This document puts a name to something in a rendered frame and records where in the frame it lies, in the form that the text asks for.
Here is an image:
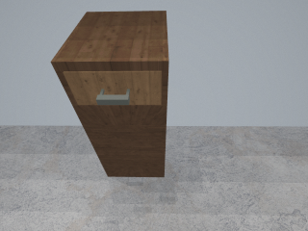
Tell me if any handle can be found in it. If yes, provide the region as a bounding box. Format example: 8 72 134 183
96 89 130 105

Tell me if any drawer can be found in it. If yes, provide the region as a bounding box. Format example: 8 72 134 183
63 70 162 105

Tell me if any cabinet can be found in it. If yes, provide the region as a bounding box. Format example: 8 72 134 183
50 11 169 178

